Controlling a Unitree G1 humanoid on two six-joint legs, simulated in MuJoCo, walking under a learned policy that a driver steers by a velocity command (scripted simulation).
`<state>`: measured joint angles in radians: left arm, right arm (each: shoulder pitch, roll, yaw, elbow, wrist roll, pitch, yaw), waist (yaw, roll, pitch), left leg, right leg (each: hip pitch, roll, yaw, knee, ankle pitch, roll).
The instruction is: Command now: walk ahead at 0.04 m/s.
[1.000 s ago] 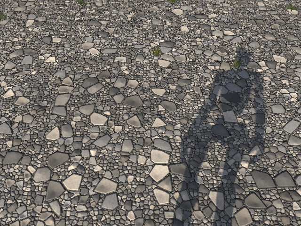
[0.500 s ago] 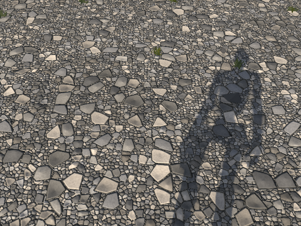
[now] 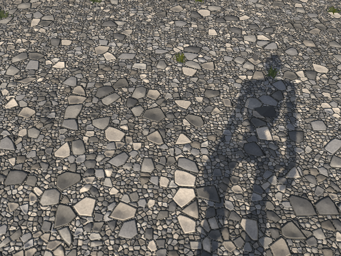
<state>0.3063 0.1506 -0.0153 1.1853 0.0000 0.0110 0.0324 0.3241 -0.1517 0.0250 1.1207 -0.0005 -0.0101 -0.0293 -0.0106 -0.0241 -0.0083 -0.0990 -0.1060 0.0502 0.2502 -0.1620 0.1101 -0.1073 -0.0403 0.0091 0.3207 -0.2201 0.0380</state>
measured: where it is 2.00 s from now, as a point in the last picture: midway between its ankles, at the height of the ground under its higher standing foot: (215, 174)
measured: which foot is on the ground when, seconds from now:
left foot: down 0.00-0.70, up 0.72-1.00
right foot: down 0.00-0.06, up 0.08-0.68, down 0.70-1.00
